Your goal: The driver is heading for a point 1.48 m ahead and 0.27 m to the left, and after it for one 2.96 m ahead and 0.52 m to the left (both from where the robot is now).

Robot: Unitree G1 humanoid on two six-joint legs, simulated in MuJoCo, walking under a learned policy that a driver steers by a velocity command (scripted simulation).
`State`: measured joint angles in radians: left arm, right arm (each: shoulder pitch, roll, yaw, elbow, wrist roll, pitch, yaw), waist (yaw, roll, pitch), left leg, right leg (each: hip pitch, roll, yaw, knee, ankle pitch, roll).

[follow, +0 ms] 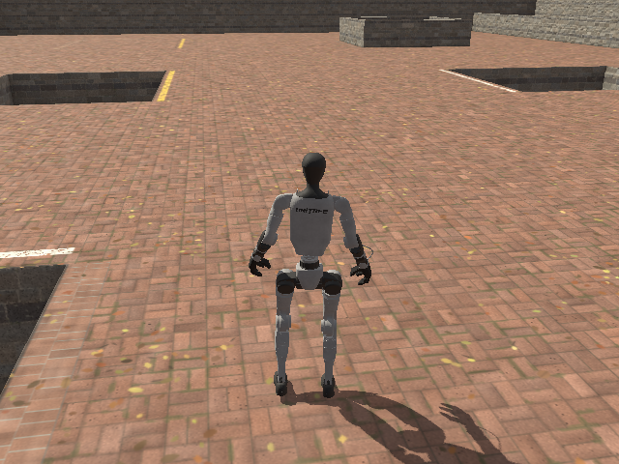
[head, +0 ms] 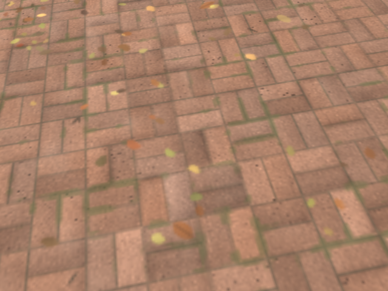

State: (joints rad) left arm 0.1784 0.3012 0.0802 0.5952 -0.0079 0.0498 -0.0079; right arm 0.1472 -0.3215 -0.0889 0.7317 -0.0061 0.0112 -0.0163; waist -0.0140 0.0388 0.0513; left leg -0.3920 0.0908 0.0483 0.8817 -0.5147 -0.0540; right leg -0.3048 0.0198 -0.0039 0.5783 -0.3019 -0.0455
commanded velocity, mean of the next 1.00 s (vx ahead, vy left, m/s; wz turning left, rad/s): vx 0.41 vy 0.00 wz -0.20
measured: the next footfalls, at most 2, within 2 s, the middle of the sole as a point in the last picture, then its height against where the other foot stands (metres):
left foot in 0.42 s outside the picture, level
right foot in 0.92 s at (261, 263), level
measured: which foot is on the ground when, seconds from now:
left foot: up 0.00-0.40, down 0.42-0.94, up 0.96-1.00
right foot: down 0.00-0.42, up 0.44-0.90, down 0.92-1.00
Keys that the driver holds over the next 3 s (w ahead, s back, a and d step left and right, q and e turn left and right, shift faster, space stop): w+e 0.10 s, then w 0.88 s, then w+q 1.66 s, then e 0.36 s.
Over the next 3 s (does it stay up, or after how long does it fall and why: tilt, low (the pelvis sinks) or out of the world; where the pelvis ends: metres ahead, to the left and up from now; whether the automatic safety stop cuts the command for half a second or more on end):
stays up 1.41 0.26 -0.01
